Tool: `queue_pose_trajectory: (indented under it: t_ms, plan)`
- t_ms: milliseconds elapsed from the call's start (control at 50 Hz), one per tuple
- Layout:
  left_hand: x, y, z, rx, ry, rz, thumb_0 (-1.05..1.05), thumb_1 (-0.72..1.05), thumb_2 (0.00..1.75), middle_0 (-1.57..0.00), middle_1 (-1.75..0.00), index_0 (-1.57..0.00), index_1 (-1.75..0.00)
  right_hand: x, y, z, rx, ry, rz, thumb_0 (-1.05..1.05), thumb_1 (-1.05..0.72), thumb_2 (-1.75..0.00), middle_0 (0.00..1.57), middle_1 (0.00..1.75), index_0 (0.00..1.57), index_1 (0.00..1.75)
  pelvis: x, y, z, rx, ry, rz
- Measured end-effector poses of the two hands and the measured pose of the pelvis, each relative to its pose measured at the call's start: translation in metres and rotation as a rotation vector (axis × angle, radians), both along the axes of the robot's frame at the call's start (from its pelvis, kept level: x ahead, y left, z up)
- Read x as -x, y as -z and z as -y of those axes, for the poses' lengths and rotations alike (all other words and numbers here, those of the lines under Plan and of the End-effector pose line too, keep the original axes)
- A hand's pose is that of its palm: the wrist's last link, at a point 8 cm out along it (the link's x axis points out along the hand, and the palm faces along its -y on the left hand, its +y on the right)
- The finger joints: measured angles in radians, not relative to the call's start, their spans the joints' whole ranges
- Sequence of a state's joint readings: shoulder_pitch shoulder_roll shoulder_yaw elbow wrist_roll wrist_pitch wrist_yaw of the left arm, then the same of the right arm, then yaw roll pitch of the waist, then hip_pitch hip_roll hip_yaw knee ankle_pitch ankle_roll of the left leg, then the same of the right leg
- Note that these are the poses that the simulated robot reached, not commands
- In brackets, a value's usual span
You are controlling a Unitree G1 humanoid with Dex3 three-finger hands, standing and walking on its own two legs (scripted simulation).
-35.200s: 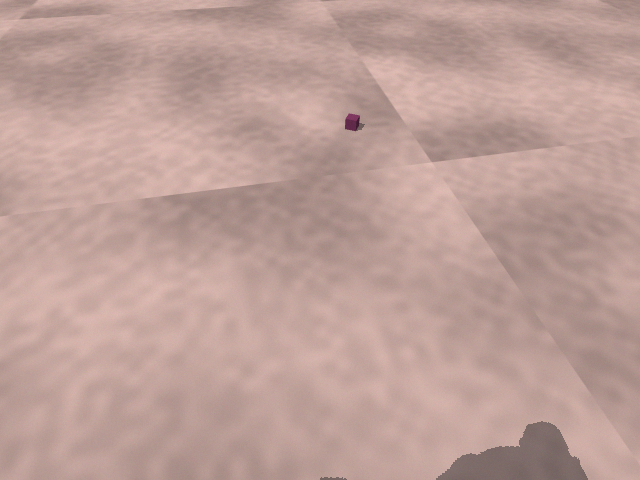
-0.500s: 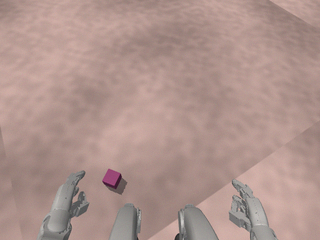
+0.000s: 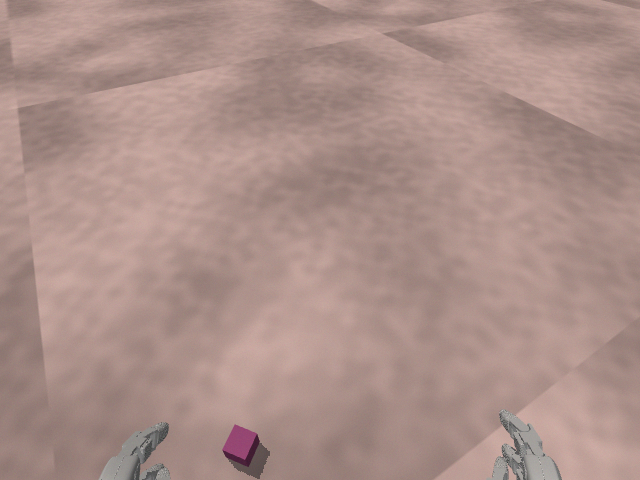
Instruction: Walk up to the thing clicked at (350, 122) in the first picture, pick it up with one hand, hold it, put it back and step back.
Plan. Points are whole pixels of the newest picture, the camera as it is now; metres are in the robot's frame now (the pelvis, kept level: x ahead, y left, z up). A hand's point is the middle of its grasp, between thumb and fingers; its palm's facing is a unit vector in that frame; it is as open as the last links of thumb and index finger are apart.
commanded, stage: home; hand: left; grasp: from above
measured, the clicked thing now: (241, 445) +0.40 +0.22 -0.68
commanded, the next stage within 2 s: stand in 1.90 s
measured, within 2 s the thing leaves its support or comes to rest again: neither
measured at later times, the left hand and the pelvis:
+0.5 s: hand out of the picture +0.16 +0.17 -0.05, palm faces +0.05 -0.98 -0.20, open 7.4 cm; pelvis +0.00 -0.01 +0.00, yaw +0 degrees
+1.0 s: hand out of the picture +0.16 +0.18 -0.05, palm faces +0.05 -0.98 -0.20, open 7.4 cm; pelvis +0.00 +0.00 +0.00, yaw +0 degrees
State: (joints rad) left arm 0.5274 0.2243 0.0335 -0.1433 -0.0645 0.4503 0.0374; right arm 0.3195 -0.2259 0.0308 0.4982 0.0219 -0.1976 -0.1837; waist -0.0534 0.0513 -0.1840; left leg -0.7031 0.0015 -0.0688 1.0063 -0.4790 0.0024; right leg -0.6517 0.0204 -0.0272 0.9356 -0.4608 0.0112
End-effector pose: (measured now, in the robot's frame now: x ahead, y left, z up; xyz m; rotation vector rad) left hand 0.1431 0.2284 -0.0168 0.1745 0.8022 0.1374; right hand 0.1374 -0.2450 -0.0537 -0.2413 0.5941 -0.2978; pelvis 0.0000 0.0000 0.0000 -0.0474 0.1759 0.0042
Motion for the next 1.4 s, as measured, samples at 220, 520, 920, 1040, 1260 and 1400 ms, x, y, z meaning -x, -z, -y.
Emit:
queue_pose_trajectory:
  t_ms: [220,520,920,1040,1260,1400]
  plan:
    - [0.007,0.006,0.005,0.015,-0.009,-0.017,0.01,0.91,0.9,-0.2,-0.3,-0.2,-0.3,-0.02,-0.008,-0.003,0.008,-0.069,0.056,0.01,-0.9,-0.89,0.2,0.3,0.2,0.29,0.004,0.0,0.006,-0.004,-0.01,0.013]
    - [0.002,0.005,0.007,0.005,-0.001,-0.015,0.01,0.91,0.9,-0.2,-0.3,-0.2,-0.3,-0.007,0.003,-0.001,-0.001,-0.046,0.008,0.02,-0.9,-0.89,0.2,0.3,0.2,0.29,0.002,0.0,0.007,-0.006,-0.006,0.012]
    - [0.0,0.005,0.003,0.006,0.009,-0.014,0.01,0.91,0.9,-0.2,-0.3,-0.2,-0.3,-0.009,0.0,-0.002,0.008,-0.036,0.018,0.02,-0.9,-0.89,0.2,0.3,0.2,0.29,0.0,0.0,0.003,-0.005,0.0,0.013]
    - [0.001,0.005,0.003,0.006,0.007,-0.013,0.01,0.91,0.9,-0.2,-0.3,-0.2,-0.3,-0.01,-0.001,-0.004,0.005,-0.043,0.022,0.02,-0.9,-0.89,0.2,0.3,0.2,0.29,0.001,0.0,0.003,-0.004,-0.002,0.013]
    - [0.0,0.005,0.003,0.004,0.01,-0.011,0.01,0.91,0.9,-0.2,-0.3,-0.2,-0.3,-0.009,0.0,-0.004,0.005,-0.043,0.016,0.02,-0.9,-0.89,0.2,0.3,0.2,0.29,0.001,0.0,0.003,-0.004,-0.002,0.013]
    - [0.0,0.004,0.003,0.003,0.008,-0.011,0.01,0.91,0.9,-0.2,-0.3,-0.2,-0.3,-0.007,0.002,-0.003,0.004,-0.039,0.006,0.02,-0.9,-0.89,0.2,0.3,0.2,0.29,0.001,0.0,0.003,-0.004,-0.001,0.009]
